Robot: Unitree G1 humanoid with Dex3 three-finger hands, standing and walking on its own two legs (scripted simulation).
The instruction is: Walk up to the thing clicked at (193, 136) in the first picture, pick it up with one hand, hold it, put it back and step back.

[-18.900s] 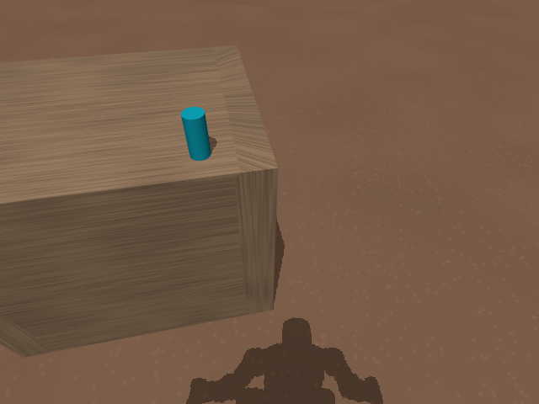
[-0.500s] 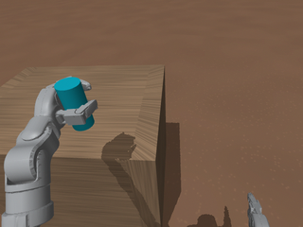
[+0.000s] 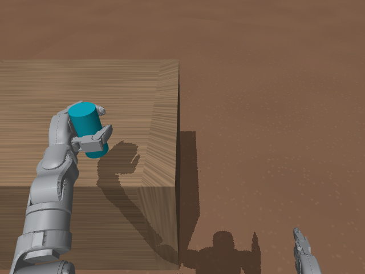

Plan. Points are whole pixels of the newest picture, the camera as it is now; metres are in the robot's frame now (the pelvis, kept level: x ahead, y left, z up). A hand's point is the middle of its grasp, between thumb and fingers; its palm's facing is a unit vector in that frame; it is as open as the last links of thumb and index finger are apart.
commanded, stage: crouch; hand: left
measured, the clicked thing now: (90, 131) +0.40 +0.19 +0.15
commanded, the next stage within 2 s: lower in 0.42 s
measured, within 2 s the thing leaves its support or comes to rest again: rests again in 1.20 s
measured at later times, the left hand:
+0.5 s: hand (100, 130) +0.43 +0.18 +0.13, palm faces +0.16 -0.99 +0.00, open 7.0 cm
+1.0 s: hand (107, 146) +0.44 +0.18 +0.07, palm faces +0.16 -0.99 +0.00, open 7.0 cm
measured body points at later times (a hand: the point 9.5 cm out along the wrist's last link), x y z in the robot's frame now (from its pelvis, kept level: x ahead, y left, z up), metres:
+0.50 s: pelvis +0.01 +0.00 +0.00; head +0.03 +0.00 +0.45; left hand +0.42 +0.24 +0.13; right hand +0.16 -0.26 -0.08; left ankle +0.02 +0.12 -0.73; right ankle +0.02 -0.14 -0.73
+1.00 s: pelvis +0.01 +0.00 -0.01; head +0.05 +0.01 +0.43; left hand +0.42 +0.24 +0.07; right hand +0.17 -0.26 -0.08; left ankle +0.02 +0.12 -0.73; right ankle +0.02 -0.14 -0.73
